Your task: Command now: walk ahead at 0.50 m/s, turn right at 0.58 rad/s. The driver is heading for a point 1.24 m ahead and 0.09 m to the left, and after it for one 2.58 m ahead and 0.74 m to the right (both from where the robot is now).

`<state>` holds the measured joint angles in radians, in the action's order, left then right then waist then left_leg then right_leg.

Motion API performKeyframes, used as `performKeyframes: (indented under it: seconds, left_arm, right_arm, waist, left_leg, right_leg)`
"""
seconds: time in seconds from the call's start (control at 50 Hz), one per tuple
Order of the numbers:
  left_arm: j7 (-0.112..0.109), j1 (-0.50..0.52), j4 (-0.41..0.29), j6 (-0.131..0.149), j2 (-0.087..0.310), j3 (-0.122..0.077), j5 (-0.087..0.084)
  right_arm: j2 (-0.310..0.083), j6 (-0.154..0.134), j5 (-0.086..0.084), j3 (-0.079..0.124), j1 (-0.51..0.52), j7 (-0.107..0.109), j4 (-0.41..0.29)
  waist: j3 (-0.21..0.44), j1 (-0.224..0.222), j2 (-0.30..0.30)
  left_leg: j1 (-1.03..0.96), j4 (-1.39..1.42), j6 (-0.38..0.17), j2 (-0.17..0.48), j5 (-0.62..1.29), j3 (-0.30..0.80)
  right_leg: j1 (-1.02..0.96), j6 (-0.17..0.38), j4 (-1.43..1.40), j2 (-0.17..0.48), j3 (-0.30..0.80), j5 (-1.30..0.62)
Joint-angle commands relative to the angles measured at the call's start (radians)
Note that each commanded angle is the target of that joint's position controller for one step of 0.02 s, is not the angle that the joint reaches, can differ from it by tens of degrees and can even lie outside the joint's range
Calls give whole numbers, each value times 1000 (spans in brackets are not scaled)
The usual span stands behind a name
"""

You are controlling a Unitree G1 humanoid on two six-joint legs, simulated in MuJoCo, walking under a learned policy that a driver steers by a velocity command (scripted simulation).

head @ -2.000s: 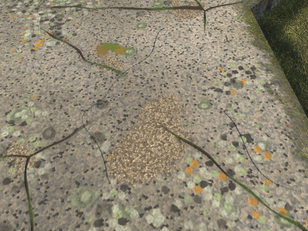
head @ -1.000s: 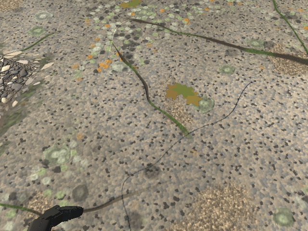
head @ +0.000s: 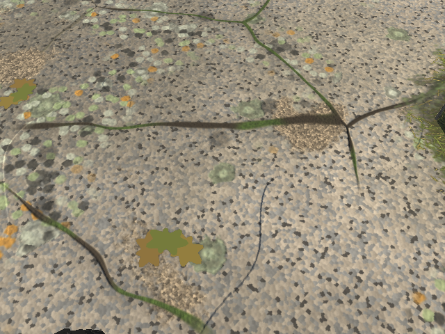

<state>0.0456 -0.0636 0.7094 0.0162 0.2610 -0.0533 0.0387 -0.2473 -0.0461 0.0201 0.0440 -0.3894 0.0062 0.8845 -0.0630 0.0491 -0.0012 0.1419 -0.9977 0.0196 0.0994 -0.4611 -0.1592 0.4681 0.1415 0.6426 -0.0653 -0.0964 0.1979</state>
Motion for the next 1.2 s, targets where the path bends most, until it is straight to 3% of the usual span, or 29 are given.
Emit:
performKeyframes:
  seconds: [0.02,0.04,0.06,0.1,0.14,0.18,0.24,0.34,0.38,0.42,0.44,0.46,0.48,0.5,0.52,0.54,0.56,0.6,0.68,0.74,0.78,0.8,0.82,0.86,0.9,1.0,1.2]
  left_arm:
    - [-37,-285,30,-10,230,-75,-29]
    - [-40,-243,33,-4,178,-60,-30]
    - [-43,-205,31,5,146,-48,-33]
    - [-38,-186,27,27,113,-34,-35]
    - [-33,-226,51,44,125,-35,-38]
    - [-34,-266,72,50,130,-32,-37]
    - [-40,-304,94,49,124,-24,-39]
    - [-57,-353,129,36,112,-10,-29]
    - [-65,-345,139,32,115,-8,-23]
    - [-72,-310,141,33,129,-10,-27]
    - [-71,-285,141,37,133,-9,-38]
    - [-71,-292,112,48,106,3,-45]
    - [-68,-481,145,37,19,15,-76]
    - [-75,-450,180,13,95,3,-43]
    - [-73,-393,182,1,92,0,-26]
    - [-69,-353,182,-8,79,4,-16]
    - [-65,-326,183,-21,69,7,-14]
    - [-61,-354,212,-45,43,17,-12]
    - [-73,-305,239,-65,33,26,-21]
    - [-72,-296,264,-62,29,30,-20]
    - [-74,-292,277,-49,30,36,-10]
    - [-77,-291,277,-37,45,38,-2]
    - [-77,-257,285,-31,68,35,-15]
    - [-78,-222,297,-7,38,46,-27]
    - [-82,-215,307,5,46,44,-31]
    - [-83,-271,347,3,19,48,-29]
    - [-88,-291,391,3,-3,53,-31]
  right_arm:
    - [-129,-42,-8,20,129,-12,-175]
    - [-122,-46,-6,18,104,-10,-157]
    - [-117,-32,10,17,82,-10,-148]
    - [-104,4,30,14,27,-17,-125]
    - [-87,20,28,12,48,-26,-129]
    - [-80,24,23,11,115,-26,-146]
    - [-68,22,16,4,183,-24,-160]
    - [-62,13,3,-7,273,-18,-170]
    - [-73,5,6,-6,251,-13,-157]
    - [-96,-8,10,3,135,-1,-111]
    - [-99,-24,14,5,51,7,-82]
    - [-155,-37,21,13,-43,18,-64]
    - [-198,-26,5,22,-26,15,-65]
    - [-135,-15,-28,6,-8,2,-73]
    - [-100,-12,-28,-6,65,-1,-80]
    - [-62,-5,-20,-19,138,3,-89]
    - [-45,-1,-15,-29,175,10,-87]
    - [-60,8,-3,-28,198,15,-69]
    - [-100,19,-1,-18,160,12,-30]
    - [-111,41,-8,-11,189,12,-19]
    - [-97,51,-13,-13,176,12,-4]
    - [-86,53,-13,-13,167,10,1]
    - [-67,57,-23,-12,153,7,4]
    - [-49,52,-16,-16,129,2,39]
    - [-61,44,-11,-14,105,2,70]
    - [-43,38,-12,-22,111,8,118]
    - [-20,39,-12,-32,77,21,195]
  waist:
    - [172,-139,41]
    - [99,-86,-9]
    - [74,-45,-8]
    - [96,-11,12]
    - [82,-12,20]
    - [37,-28,24]
    - [46,-50,49]
    - [54,-98,77]
    - [54,-87,84]
    - [76,-32,80]
    - [105,20,45]
    - [214,37,-42]
    - [352,-45,-255]
    - [351,-27,-121]
    - [231,-47,-64]
    - [161,-66,-37]
    - [107,-80,-60]
    - [97,-103,-119]
    - [116,-69,-123]
    - [83,-81,-124]
    - [38,-83,-81]
    - [17,-72,-44]
    - [-37,-35,60]
    - [-12,-10,97]
    - [7,-3,74]
    - [0,-31,17]
    - [2,-38,0]
  left_leg:
    - [637,-381,-15,-16,89,180]
    - [566,-273,-18,17,129,181]
    - [497,-214,-11,33,132,186]
    - [404,-162,1,34,142,172]
    - [416,-97,9,30,199,155]
    - [457,-18,16,25,273,141]
    - [451,115,11,-4,365,124]
    - [392,313,-24,-67,443,105]
    - [335,372,-48,-92,392,112]
    - [204,483,-83,-121,376,120]
    - [73,608,-101,-98,550,137]
    - [-150,556,-141,78,1011,289]
    - [-342,496,-343,329,1465,544]
    - [-252,550,-371,315,1340,584]
    - [-135,605,-345,268,1140,507]
    - [-43,657,-303,218,949,450]
    - [40,705,-264,174,835,389]
    - [128,738,-217,99,682,300]
    - [124,768,-208,92,358,317]
    - [202,796,-173,78,57,334]
    - [277,806,-110,62,-68,336]
    - [280,777,-77,40,-50,325]
    - [207,747,-58,-28,39,256]
    - [-5,662,-62,-38,243,233]
    - [-41,652,-70,-26,295,240]
    - [31,675,-67,-19,299,245]
    - [24,663,-62,-15,364,243]
  right_leg:
    - [-635,221,-353,372,604,-90]
    - [-497,175,-366,314,507,-212]
    - [-407,148,-378,267,431,-293]
    - [-329,136,-405,225,357,-382]
    - [-306,130,-440,203,316,-393]
    - [-310,104,-438,196,279,-581]
    - [-359,38,-384,168,211,-815]
    - [-454,1,-324,175,206,-849]
    - [-478,0,-270,195,228,-880]
    - [-493,-14,-156,197,252,-928]
    - [-466,-34,-41,163,233,-846]
    - [-346,-60,139,109,213,-524]
    - [-175,-97,397,-49,163,311]
    - [-146,-95,467,-55,210,433]
    - [-123,-103,488,-27,228,394]
    - [-125,-111,443,1,223,352]
    - [-153,-123,373,26,215,317]
    - [-246,-145,249,27,161,279]
    - [-279,-150,55,40,117,233]
    - [-342,-129,-87,43,87,114]
    - [-391,-101,-218,74,131,43]
    - [-372,-85,-286,135,210,73]
    - [-209,-68,-330,162,271,194]
    - [-86,-87,-409,177,288,237]
    - [-114,-99,-406,160,264,168]
    - [-218,-84,-367,148,232,63]
    - [-265,-79,-352,147,214,-23]
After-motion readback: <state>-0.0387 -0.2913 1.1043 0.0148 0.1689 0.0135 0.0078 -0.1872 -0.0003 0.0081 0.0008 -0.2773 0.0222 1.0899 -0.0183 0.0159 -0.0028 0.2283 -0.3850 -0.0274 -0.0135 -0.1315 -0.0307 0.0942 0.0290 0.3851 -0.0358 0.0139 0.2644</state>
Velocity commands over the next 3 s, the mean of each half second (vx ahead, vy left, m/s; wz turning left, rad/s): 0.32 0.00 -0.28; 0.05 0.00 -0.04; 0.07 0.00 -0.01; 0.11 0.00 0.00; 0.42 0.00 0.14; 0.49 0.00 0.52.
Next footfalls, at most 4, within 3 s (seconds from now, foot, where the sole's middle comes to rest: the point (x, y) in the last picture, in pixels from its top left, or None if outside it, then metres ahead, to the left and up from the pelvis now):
0.44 left None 0.38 0.07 -0.75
0.78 right None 0.27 -0.12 -0.75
2.08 right None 0.37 -0.13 -0.75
2.54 left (232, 242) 0.72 -0.03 -0.75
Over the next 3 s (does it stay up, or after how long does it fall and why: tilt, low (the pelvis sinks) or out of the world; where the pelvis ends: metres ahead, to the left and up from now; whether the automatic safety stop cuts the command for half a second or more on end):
stays up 0.83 -0.07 0.02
